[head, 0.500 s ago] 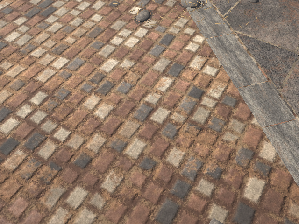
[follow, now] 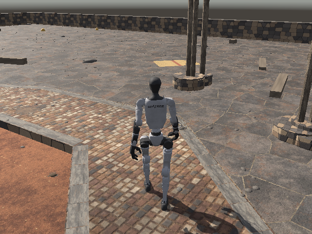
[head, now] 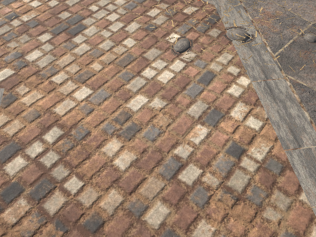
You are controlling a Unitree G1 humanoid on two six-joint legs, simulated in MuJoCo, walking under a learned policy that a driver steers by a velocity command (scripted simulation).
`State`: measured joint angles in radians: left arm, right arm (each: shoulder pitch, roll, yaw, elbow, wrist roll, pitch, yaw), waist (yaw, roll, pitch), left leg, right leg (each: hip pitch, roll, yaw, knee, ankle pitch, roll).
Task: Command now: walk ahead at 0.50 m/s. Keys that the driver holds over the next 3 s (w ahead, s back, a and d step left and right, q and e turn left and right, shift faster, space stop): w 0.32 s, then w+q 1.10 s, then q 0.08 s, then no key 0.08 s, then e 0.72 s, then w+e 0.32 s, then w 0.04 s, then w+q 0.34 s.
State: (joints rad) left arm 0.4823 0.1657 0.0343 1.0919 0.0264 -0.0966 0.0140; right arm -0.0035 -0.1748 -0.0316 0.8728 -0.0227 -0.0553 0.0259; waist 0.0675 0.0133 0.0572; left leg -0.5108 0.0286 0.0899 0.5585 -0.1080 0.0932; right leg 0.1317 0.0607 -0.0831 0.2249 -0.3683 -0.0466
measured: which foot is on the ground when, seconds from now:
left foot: up 0.00-0.00, down 0.02-0.60, up 0.62-1.00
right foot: down 0.00-0.04, up 0.06-0.58, down 0.60-1.00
